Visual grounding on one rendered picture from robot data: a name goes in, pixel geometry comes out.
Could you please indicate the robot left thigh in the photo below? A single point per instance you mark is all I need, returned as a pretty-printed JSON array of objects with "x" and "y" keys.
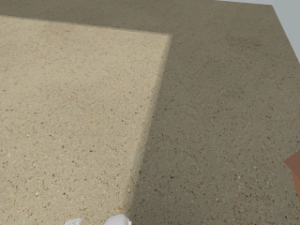
[{"x": 118, "y": 220}]

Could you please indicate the cupboard door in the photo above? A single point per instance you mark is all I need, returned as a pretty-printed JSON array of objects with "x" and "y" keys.
[{"x": 293, "y": 162}]

